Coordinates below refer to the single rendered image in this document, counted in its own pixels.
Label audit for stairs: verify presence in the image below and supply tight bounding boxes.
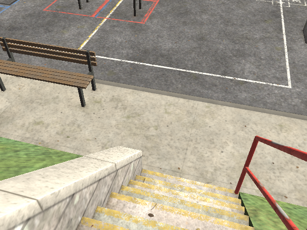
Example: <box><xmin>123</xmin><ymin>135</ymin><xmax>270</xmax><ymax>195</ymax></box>
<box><xmin>77</xmin><ymin>169</ymin><xmax>255</xmax><ymax>230</ymax></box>

